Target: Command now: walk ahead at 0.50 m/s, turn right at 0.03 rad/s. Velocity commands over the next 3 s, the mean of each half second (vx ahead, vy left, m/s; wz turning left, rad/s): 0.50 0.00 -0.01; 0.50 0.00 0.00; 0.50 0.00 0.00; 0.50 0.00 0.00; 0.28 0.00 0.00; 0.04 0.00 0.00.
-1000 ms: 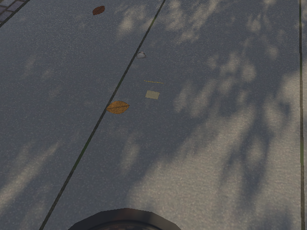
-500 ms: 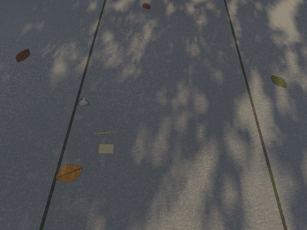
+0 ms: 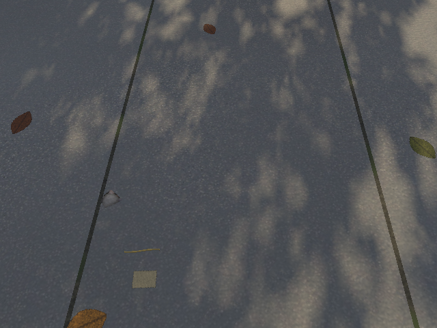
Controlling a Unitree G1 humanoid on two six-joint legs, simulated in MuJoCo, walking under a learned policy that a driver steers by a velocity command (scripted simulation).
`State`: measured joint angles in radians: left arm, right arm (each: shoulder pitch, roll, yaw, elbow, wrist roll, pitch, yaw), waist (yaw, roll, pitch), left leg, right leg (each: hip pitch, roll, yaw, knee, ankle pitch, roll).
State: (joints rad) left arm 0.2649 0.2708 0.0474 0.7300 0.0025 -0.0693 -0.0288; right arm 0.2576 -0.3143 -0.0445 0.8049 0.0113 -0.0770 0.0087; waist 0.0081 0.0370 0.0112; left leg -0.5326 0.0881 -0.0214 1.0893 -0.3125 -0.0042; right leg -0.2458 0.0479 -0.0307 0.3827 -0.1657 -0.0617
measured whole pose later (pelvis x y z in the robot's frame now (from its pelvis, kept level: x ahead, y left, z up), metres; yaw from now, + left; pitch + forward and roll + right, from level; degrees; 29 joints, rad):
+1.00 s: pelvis +0.54 +0.01 -0.01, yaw +0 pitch +1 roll +0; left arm 0.20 0.27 0.05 0.79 0.00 -0.08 -0.03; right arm 0.29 -0.30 -0.05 0.88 0.02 -0.08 0.01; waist 0.00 0.03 0.03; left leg -0.41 0.05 -0.02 1.13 -0.37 0.03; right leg -0.33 0.03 -0.05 0.46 -0.15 -0.06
